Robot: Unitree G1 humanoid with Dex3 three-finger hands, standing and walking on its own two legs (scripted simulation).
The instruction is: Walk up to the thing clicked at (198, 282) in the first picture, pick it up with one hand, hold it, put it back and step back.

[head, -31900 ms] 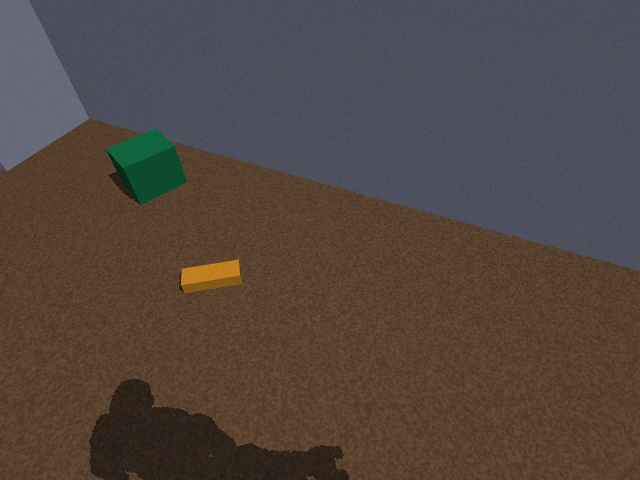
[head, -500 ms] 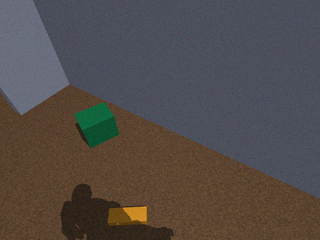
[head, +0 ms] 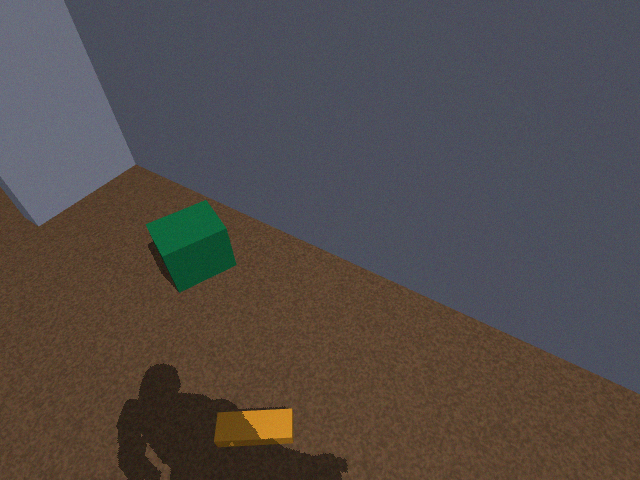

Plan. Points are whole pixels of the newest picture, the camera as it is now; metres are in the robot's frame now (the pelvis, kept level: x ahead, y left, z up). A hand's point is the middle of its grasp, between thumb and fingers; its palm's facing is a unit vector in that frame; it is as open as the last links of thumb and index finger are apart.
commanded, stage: stand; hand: left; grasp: from above
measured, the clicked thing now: (255, 427) +0.43 +0.23 -0.75
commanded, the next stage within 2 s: step back in 0.30 s
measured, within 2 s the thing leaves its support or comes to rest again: neither
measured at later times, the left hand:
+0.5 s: hand out of the picture +0.07 +0.26 -0.17, palm faces -0.03 -0.91 -0.41, open 7.4 cm
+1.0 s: hand out of the picture -0.02 +0.26 -0.18, palm faces +0.03 -0.93 -0.37, open 7.4 cm
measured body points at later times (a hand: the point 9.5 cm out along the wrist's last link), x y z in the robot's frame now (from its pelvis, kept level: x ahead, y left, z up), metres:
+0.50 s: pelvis -0.03 -0.02 -0.02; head +0.02 -0.02 +0.43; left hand +0.07 +0.30 -0.14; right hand +0.07 -0.34 -0.14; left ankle +0.01 +0.12 -0.74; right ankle -0.01 -0.14 -0.74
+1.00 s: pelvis -0.13 +0.00 -0.03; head -0.07 +0.02 +0.42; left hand -0.02 +0.31 -0.15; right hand -0.04 -0.31 -0.14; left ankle -0.14 +0.10 -0.75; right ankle -0.05 -0.14 -0.71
